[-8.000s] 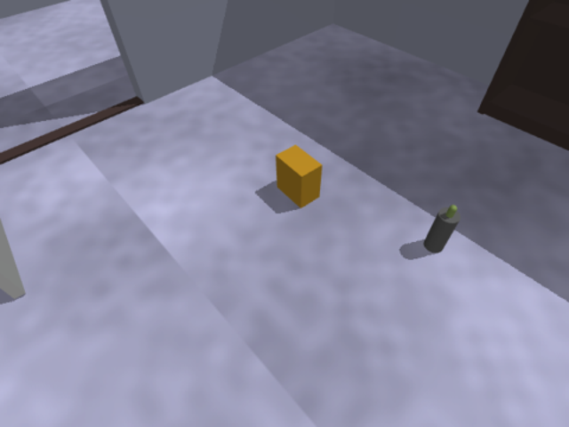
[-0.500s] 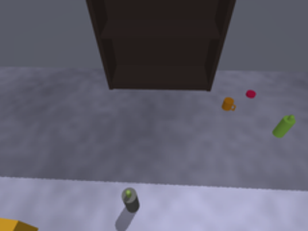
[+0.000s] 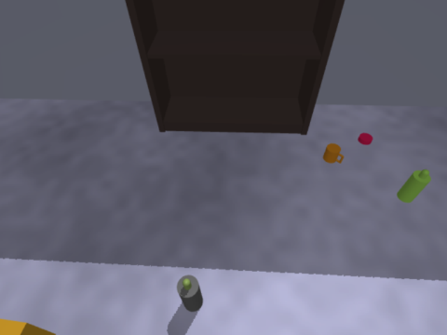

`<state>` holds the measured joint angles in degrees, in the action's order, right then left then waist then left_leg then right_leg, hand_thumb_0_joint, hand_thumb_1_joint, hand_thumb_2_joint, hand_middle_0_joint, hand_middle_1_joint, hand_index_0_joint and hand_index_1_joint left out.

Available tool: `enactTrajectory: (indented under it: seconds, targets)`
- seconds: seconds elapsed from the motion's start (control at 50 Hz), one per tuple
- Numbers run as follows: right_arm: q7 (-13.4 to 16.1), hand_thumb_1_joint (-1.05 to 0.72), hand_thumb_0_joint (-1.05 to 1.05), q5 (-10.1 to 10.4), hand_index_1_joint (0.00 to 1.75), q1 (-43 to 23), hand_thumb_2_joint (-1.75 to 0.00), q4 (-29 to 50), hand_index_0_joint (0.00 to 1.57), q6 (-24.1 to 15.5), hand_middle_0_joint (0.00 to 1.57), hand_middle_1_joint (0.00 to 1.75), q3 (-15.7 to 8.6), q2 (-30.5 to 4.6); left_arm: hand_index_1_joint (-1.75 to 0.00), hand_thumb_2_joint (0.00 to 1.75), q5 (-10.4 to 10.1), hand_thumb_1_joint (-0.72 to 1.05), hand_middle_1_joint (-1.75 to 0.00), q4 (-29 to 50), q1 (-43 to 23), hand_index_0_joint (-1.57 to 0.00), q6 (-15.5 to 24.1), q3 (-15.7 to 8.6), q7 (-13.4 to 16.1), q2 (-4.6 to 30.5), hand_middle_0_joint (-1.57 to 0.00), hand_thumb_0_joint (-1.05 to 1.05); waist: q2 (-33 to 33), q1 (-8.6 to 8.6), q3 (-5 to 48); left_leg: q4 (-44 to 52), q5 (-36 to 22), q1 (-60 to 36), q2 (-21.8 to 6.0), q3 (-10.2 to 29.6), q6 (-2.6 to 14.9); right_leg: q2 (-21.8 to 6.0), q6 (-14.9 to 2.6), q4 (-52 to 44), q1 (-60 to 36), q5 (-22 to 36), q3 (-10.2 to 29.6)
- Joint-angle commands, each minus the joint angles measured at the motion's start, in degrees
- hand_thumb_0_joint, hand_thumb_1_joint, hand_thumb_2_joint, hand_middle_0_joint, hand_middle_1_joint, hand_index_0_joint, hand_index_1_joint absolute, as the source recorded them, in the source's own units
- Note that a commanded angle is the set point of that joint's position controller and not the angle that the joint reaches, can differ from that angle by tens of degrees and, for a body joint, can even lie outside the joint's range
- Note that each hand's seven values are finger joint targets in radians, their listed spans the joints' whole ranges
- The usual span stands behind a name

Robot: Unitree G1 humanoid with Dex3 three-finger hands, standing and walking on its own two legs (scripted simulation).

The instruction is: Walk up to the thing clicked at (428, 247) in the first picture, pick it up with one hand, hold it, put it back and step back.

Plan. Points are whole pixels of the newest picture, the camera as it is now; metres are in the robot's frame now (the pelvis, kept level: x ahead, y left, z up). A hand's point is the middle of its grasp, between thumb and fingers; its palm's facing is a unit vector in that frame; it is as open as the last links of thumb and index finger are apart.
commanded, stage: stand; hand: left
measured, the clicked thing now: (190, 292) +0.39 +0.16 -0.66
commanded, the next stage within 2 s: go down in 0.56 s
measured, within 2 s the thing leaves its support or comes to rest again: neither
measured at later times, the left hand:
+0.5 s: hand out of the picture +0.08 +0.25 -0.15, palm faces -0.04 -0.94 -0.35, open 7.3 cm
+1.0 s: hand out of the picture +0.15 +0.26 -0.16, palm faces +0.02 -0.94 -0.35, open 12.9 cm
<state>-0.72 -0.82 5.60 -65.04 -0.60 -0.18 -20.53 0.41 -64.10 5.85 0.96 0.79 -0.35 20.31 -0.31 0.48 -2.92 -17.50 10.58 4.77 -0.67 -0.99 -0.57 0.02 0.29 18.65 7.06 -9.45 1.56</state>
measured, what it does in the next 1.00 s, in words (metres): stands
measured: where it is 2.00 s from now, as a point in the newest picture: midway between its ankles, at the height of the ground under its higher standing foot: outside the picture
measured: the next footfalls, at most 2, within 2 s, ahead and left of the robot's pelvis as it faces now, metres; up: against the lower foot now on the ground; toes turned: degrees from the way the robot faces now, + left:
none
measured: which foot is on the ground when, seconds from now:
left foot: down 0.00-1.00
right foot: down 0.00-1.00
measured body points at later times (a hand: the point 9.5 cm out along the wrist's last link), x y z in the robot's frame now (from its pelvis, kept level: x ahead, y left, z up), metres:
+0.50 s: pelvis +0.00 +0.00 +0.00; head +0.01 +0.00 +0.45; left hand +0.08 +0.30 -0.13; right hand +0.07 -0.30 -0.14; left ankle -0.01 +0.12 -0.75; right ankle +0.01 -0.12 -0.75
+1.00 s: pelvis -0.01 +0.00 -0.02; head +0.04 +0.01 +0.42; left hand +0.14 +0.31 -0.14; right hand +0.10 -0.25 -0.14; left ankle -0.01 +0.12 -0.75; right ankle +0.01 -0.12 -0.75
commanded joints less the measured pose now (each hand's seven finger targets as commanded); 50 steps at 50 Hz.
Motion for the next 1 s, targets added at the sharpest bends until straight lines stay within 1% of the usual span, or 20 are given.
enactTrajectory:
  seconds: [0.0, 0.16, 0.26, 0.44, 0.56, 0.62, 0.64, 0.66, 0.68, 0.7, 0.72, 0.74, 0.76, 0.78, 0.8, 0.82, 0.88, 0.94, 0.96, 0.98]
  targets:
    - [1.0, -0.90, 0.00, 0.4, 0.30, -1.5, -0.90, 3.4, 0.20, -1.0, 0.20, 0.30, -2.3, -12.1, -0.30, 0.90, 0.1, 0.90, -0.30, 3.1, -2.0, -0.20, 0.9, -2.7, 0.9, 12.3, -0.20, 0.00, 0.5, -0.22, 4.2, 2.8, -5.4, -0.3, -7.0, 5.2, 1.56, -7.0, -1.41, -2.9, -0.4, 7.4, 5.1]
    - [1.0, -0.90, 0.00, 0.3, 0.30, -2.1, -0.90, 3.6, 0.20, -1.1, 0.20, 0.30, -2.4, -12.1, -0.30, 0.90, 0.1, 0.90, -0.30, 3.0, -1.5, -0.20, 0.9, -2.9, 0.8, 12.4, -0.20, 0.00, 0.5, -0.47, 4.5, 2.8, -5.6, -0.5, -7.0, 5.2, 1.59, -7.0, -1.56, -2.7, -0.7, 8.0, 5.3]
    - [1.1, -0.90, 0.00, 0.3, 0.30, -1.6, -0.90, 3.6, 0.20, -1.1, 0.20, 0.30, -2.5, -12.3, -0.30, 0.90, 0.1, 0.90, -0.30, 3.2, -1.5, -0.20, 1.0, -2.8, 0.9, 12.3, -0.20, 0.00, 0.2, -0.33, 5.9, 2.0, -7.9, -1.9, -7.2, 5.1, 1.64, -7.2, -1.63, -2.3, -0.8, 9.4, 5.1]
    - [1.1, -0.90, 0.00, 0.4, 0.30, -0.9, -0.90, 3.7, 0.20, -1.1, 0.20, 0.30, -2.3, -12.0, -0.30, 0.90, 0.0, 0.90, -0.30, 3.2, -1.2, -0.20, 0.9, -2.8, 0.9, 12.4, -0.20, 0.00, 0.3, -0.32, 5.0, 2.6, -7.0, -0.9, -7.2, 5.4, 1.53, -7.1, -1.70, -2.3, -1.1, 8.5, 5.1]
    - [1.1, -0.90, 0.00, 0.4, 0.30, -1.2, -0.90, 4.0, 0.20, -1.1, 0.20, 0.30, -2.4, -12.0, -0.30, 0.90, 0.1, 0.90, -0.30, 3.4, -1.3, -0.20, 1.0, -2.8, 1.0, 12.5, -0.20, 0.00, 0.8, -0.22, 5.5, 2.0, -8.9, -2.2, -7.2, 5.2, 1.69, -7.3, -1.55, -2.4, -1.0, 11.0, 5.0]
    - [1.1, -0.90, 0.00, 0.3, 0.30, -1.1, -0.90, 3.9, 0.20, -0.9, 0.20, 0.30, -2.3, -11.7, -0.30, 0.90, 0.1, 0.90, -0.30, 3.4, -1.7, -0.20, 1.0, -2.8, 1.0, 12.4, -0.20, 0.00, 1.0, -0.28, 3.8, 2.4, -6.7, -0.7, -7.0, 5.2, 1.58, -7.1, -1.52, -3.0, -0.4, 8.3, 5.1]
    - [1.1, -0.97, 0.00, 0.3, 0.29, -0.9, -0.89, 3.9, 0.20, -0.9, 0.20, 0.29, -2.4, -12.2, -0.22, 0.82, 0.1, 0.82, -0.22, 3.3, -1.2, -0.12, 1.0, -2.8, 1.1, 12.3, -0.12, 0.00, 0.5, -0.21, 3.8, 2.4, -5.9, -0.6, -7.1, 5.3, 1.66, -7.0, -1.40, -3.2, -0.3, 7.7, 4.9]
    - [2.1, -0.92, 0.00, 4.1, 0.30, 0.2, -0.91, 20.2, 0.20, -4.1, 0.20, 0.30, 0.7, -1.7, -0.14, 0.74, -2.7, 0.74, -0.14, 23.5, -21.3, -0.04, 6.2, -2.7, 1.8, 1.0, -0.04, 0.00, 0.4, 6.34, -1.5, -2.2, 1.7, 9.3, 1.0, -1.6, 1.68, 0.0, -0.50, 0.4, 12.0, 1.0, -1.1]
    - [2.6, -0.90, 0.00, 4.1, 0.30, 1.6, -0.91, 18.3, 0.20, -4.3, 0.20, 0.30, -0.2, -3.9, -0.06, 0.66, -2.4, 0.66, -0.06, 20.4, -28.6, 0.00, 5.9, -5.1, 2.3, 6.4, 0.00, 0.00, 2.7, 3.94, 1.3, -2.9, 3.3, 8.8, 1.1, -1.6, 1.98, -0.3, -0.25, 0.3, 7.9, -2.6, -1.8]
    - [3.2, -0.91, 0.00, 4.3, 0.30, 5.0, -0.91, 17.1, 0.20, -3.5, 0.20, 0.30, -1.1, -5.7, -0.08, 0.58, -0.7, 0.58, -0.08, 7.9, -14.3, 0.00, 3.5, -8.6, 2.5, 12.5, 0.00, 0.00, 0.6, 2.12, 1.7, -3.7, 3.0, 9.5, 1.2, -1.8, 1.60, 0.3, -0.95, 1.2, 8.3, -3.5, -2.1]
    - [3.1, -0.91, 0.00, 3.6, 0.30, 5.4, -0.91, 18.0, 0.20, -3.4, 0.20, 0.30, -2.1, -5.6, -0.09, 0.50, 0.4, 0.50, -0.09, 4.4, -12.7, 0.00, 2.2, -8.9, 1.4, 11.7, 0.00, 0.00, 3.8, 1.86, 3.0, -6.2, 2.3, 12.0, 1.4, -1.4, 1.84, 0.2, -1.02, 2.6, 9.5, -3.9, -2.3]
    - [3.0, -0.90, 0.00, 3.3, 0.30, 6.0, -0.91, 20.1, 0.20, -3.6, 0.20, 0.30, -2.6, -5.4, -0.11, 0.42, 1.6, 0.42, -0.10, 5.6, -15.6, 0.00, 2.1, -10.0, 0.5, 12.9, 0.00, 0.00, 2.9, 1.38, 5.2, -8.2, 1.8, 12.9, 1.3, -1.2, 1.95, 0.1, -1.19, 5.0, 10.3, -2.7, -2.2]
    - [3.1, -0.89, 0.00, 2.2, 0.30, 6.9, -0.91, 20.9, 0.20, -4.2, 0.20, 0.30, -3.6, -5.1, -0.10, 0.35, 3.0, 0.34, -0.09, 9.2, -16.6, 0.00, 2.9, -11.5, 0.0, 14.4, 0.00, 0.00, 1.5, 0.36, 11.4, -10.2, -0.8, 12.8, 1.4, -1.1, 1.69, -0.3, -1.05, 7.5, 8.9, 0.6, -1.9]
    - [3.1, -0.88, 0.00, 1.8, 0.30, 8.3, -0.90, 22.0, 0.20, -4.5, 0.20, 0.30, -4.4, -5.1, -0.11, 0.34, 3.8, 0.30, -0.10, 6.8, -7.0, 0.00, 2.0, -13.4, -0.2, 14.0, 0.00, 0.00, -0.9, -1.46, 15.5, -11.6, -3.3, 13.4, 2.0, -0.9, 1.26, -0.5, -1.20, 9.2, 7.0, 3.0, -2.0]
    - [2.9, -0.88, 0.00, 1.8, 0.30, 8.2, -0.90, 23.6, 0.20, -4.7, 0.20, 0.30, -4.4, -5.0, -0.10, 0.30, 4.1, 0.25, -0.10, 6.5, -2.9, 0.00, 1.0, -13.7, -0.5, 13.1, 0.00, 0.00, -1.1, -2.02, 15.8, -12.8, -4.1, 15.0, 2.2, -0.9, 1.14, -0.3, -1.37, 10.8, 7.2, 3.6, -1.9]
    - [2.9, -0.87, 0.00, 2.0, 0.30, 8.2, -0.90, 25.4, 0.20, -4.8, 0.20, 0.30, -4.4, -4.7, -0.11, 0.29, 4.5, 0.21, -0.11, 10.3, -3.2, 0.00, 0.3, -13.4, -0.8, 12.7, -0.01, 0.00, -2.4, -2.61, 17.4, -12.7, -5.5, 14.3, 2.3, -0.8, 0.92, -0.2, -1.57, 11.4, 6.3, 4.9, -1.9]
    - [3.2, -0.82, 0.00, 2.4, 0.30, 7.5, -0.88, 28.6, 0.20, -4.9, 0.20, 0.30, -4.6, -4.2, -0.10, 0.23, 4.5, 0.06, -0.10, 14.7, -2.5, -0.02, -3.9, -13.4, -0.8, 11.0, -0.02, 0.00, -1.7, -1.13, 17.2, -13.3, -7.6, 14.4, 2.1, 0.1, 0.82, 0.4, -1.36, 11.4, 7.4, 6.6, -2.6]
    - [3.3, -0.79, 0.00, 2.3, 0.30, 6.1, -0.88, 31.5, 0.20, -5.5, 0.20, 0.30, -4.3, -3.9, -0.09, 0.20, 4.6, -0.13, -0.07, 19.5, -5.7, -0.02, -6.9, -12.8, -1.2, 10.5, -0.03, 0.00, -0.4, -0.10, 14.3, -15.5, -3.5, 17.4, 1.4, 0.4, 0.97, 0.8, -1.33, 13.2, 12.8, 1.8, -3.1]
    - [3.2, -0.78, 0.00, 2.4, 0.30, 6.1, -0.87, 32.0, 0.20, -5.9, 0.20, 0.30, -4.2, -3.8, -0.11, 0.21, 4.2, -0.17, -0.09, 21.0, -5.2, -0.01, -7.4, -12.5, -1.3, 9.5, -0.03, 0.00, -0.6, 0.10, 13.1, -16.2, -1.4, 18.6, 1.1, 0.6, 0.90, 1.0, -1.44, 14.0, 14.9, -0.8, -3.3]
    - [3.2, -0.77, 0.00, 2.4, 0.30, 6.4, -0.87, 32.3, 0.20, -6.1, 0.20, 0.30, -3.9, -3.6, -0.12, 0.22, 4.1, -0.20, -0.10, 18.6, -1.6, -0.01, -8.5, -12.9, -1.5, 8.8, -0.03, 0.00, -0.2, 0.06, 11.7, -16.8, 0.8, 20.3, 0.9, 0.8, 0.91, 1.2, -1.48, 14.8, 16.5, -3.1, -3.5]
